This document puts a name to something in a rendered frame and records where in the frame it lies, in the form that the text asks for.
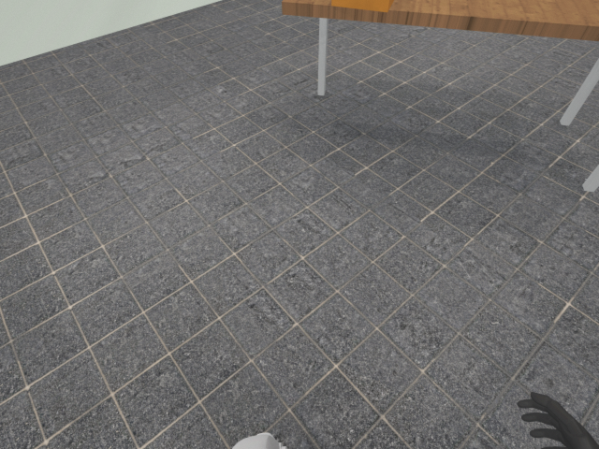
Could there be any right robot hand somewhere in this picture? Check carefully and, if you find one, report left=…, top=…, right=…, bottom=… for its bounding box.
left=517, top=392, right=599, bottom=449

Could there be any table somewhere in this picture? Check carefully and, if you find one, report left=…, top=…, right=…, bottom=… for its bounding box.
left=282, top=0, right=599, bottom=192

